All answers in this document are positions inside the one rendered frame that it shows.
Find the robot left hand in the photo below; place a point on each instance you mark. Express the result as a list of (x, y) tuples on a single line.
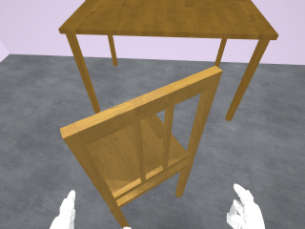
[(66, 214)]

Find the robot right hand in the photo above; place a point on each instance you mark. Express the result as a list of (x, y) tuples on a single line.
[(250, 216)]

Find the chair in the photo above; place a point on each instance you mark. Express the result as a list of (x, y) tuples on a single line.
[(127, 150)]

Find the table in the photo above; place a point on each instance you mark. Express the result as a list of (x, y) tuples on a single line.
[(217, 19)]

